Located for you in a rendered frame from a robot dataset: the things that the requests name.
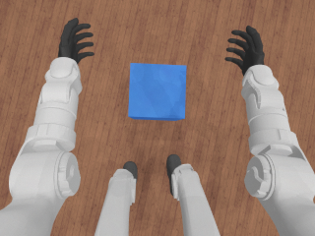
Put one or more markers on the right robot forearm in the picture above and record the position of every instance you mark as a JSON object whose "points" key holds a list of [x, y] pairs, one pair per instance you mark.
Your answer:
{"points": [[266, 115]]}

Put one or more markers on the robot left foot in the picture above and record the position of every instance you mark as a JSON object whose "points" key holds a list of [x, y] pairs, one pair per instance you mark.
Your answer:
{"points": [[132, 168]]}

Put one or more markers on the robot left upper arm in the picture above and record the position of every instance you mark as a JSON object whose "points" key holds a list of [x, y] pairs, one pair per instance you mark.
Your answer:
{"points": [[40, 183]]}

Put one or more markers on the right robot hand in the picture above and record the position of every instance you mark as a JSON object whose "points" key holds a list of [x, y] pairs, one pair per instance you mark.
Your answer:
{"points": [[253, 53]]}

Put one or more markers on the left robot forearm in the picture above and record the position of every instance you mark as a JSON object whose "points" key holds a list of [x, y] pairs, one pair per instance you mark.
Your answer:
{"points": [[53, 127]]}

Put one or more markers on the robot right upper arm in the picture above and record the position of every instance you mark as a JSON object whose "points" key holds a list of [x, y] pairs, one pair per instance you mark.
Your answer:
{"points": [[285, 187]]}

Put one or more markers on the carton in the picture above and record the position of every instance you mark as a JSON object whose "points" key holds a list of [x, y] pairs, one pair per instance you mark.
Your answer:
{"points": [[157, 92]]}

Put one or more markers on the left robot hand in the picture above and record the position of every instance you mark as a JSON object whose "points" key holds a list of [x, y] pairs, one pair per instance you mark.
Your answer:
{"points": [[68, 46]]}

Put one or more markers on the right robot shin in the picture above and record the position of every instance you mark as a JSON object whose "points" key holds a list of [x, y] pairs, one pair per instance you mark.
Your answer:
{"points": [[185, 166]]}

